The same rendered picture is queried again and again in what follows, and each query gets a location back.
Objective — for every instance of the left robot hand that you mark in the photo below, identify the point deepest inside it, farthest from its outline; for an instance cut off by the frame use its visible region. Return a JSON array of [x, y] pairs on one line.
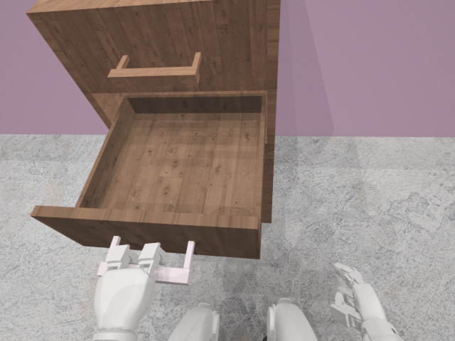
[[123, 296]]

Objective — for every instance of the cabinet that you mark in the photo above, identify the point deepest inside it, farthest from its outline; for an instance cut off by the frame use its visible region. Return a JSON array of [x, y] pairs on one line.
[[234, 43]]

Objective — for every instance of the robot left shin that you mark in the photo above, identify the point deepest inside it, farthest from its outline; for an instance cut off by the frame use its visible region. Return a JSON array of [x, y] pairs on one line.
[[204, 305]]

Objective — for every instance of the right robot forearm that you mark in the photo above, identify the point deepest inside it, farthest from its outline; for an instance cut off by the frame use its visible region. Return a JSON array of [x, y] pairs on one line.
[[376, 329]]

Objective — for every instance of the drawer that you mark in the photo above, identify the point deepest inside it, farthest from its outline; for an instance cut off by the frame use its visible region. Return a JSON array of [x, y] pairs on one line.
[[175, 168]]

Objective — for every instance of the left robot thigh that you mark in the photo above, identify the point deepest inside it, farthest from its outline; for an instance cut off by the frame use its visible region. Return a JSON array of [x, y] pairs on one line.
[[198, 324]]

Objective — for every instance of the right robot hand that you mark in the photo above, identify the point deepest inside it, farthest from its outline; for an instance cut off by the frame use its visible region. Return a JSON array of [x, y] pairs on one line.
[[362, 303]]

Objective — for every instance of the handle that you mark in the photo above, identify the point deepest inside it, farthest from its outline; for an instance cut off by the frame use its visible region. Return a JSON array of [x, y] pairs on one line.
[[166, 275], [154, 77]]

